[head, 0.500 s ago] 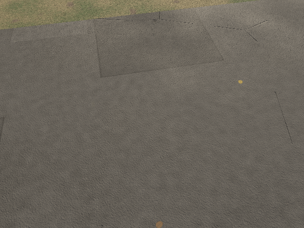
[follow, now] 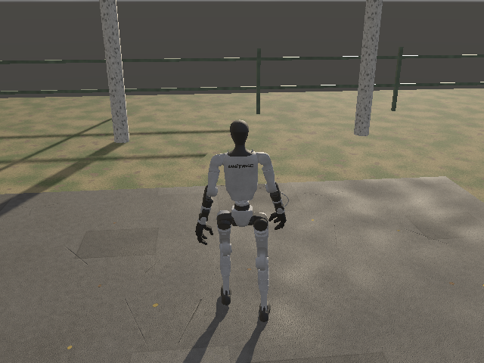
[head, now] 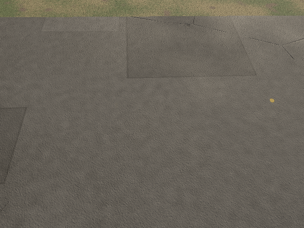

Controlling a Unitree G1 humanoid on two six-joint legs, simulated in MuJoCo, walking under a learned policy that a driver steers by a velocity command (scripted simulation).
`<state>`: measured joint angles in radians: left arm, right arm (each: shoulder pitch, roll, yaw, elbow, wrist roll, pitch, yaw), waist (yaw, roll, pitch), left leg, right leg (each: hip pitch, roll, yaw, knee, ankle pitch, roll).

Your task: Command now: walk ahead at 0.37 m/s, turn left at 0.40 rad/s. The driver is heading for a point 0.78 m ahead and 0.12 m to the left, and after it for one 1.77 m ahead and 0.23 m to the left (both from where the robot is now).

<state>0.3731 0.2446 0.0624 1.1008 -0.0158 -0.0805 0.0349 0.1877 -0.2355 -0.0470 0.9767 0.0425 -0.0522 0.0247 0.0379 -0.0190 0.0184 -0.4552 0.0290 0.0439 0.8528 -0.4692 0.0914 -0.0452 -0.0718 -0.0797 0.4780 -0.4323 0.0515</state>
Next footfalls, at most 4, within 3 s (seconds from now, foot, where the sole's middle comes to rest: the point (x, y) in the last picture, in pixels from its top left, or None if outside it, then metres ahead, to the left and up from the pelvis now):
0.08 left None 0.13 0.13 -0.76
0.58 right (155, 225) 0.51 0.01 -0.76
1.06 left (87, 179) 0.71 0.34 -0.76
1.60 right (136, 128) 1.03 0.13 -0.76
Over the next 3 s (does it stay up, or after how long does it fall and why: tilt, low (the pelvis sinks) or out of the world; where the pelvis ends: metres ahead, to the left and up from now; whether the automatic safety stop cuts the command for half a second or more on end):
stays up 1.63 0.11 0.02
